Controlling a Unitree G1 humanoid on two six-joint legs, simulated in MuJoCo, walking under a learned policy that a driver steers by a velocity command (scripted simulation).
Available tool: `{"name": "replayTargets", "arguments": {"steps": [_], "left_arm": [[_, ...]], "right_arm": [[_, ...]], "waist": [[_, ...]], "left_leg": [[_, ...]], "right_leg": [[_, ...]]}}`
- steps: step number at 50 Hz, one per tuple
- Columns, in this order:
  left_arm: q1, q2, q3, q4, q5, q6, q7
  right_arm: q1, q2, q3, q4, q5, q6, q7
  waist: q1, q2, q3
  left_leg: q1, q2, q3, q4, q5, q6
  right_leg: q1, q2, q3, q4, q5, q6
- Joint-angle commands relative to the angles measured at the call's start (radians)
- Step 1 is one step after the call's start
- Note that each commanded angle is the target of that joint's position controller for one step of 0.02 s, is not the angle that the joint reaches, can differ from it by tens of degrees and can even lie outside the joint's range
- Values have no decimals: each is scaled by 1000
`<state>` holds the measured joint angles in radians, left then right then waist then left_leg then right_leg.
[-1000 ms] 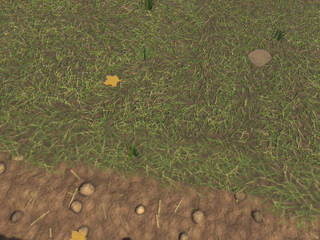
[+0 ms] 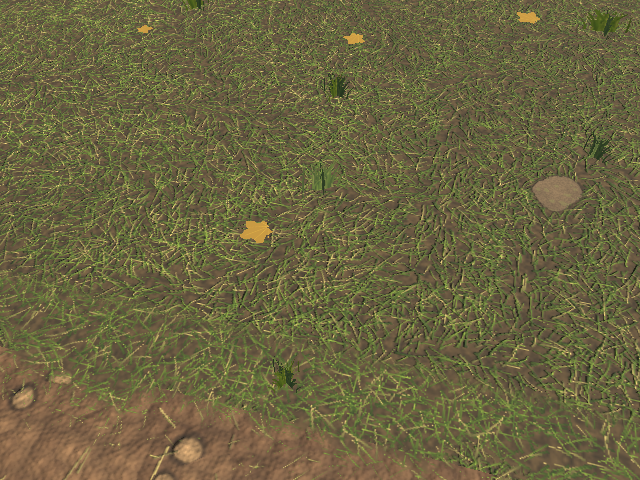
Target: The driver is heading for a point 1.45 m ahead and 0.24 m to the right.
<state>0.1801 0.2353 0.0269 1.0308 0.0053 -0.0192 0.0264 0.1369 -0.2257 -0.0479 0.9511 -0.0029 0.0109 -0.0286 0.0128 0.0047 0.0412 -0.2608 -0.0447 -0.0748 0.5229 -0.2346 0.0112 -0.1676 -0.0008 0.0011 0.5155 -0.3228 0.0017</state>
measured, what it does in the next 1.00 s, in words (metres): stands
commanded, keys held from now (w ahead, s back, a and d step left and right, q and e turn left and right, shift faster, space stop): no key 1.00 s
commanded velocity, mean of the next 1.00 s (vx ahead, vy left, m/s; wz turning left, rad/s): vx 0.00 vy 0.00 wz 0.00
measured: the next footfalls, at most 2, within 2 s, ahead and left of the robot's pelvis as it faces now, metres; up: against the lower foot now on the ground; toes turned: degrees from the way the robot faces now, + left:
left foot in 1.80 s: +0.13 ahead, +0.13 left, +0.00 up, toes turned +2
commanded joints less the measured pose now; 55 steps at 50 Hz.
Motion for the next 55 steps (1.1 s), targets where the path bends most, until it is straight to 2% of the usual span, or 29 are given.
{"name": "replayTargets", "arguments": {"steps": [1,25,55], "left_arm": [[19,108,16,-23,0,-8,4],[124,72,-3,21,1,-12,8],[211,38,-8,30,-2,-14,6]], "right_arm": [[-16,-110,-20,-24,1,-10,-4],[11,-96,-1,105,3,-6,-11],[79,-73,12,150,5,-4,-21]], "waist": [[-2,-3,-39],[-10,-5,-10],[-12,-8,7]], "left_leg": [[85,59,-54,-71,184,42],[73,50,-33,-90,146,27],[68,51,-21,-91,164,10]], "right_leg": [[-75,-38,35,-104,116,-20],[-85,-26,26,-132,94,-27],[-81,-25,31,-149,129,-40]]}}
Keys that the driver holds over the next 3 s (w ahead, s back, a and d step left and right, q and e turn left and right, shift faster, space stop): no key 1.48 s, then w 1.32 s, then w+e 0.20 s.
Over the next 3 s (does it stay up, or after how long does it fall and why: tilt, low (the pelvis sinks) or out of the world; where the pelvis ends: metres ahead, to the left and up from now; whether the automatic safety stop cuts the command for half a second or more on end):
stays up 0.73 0.06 0.00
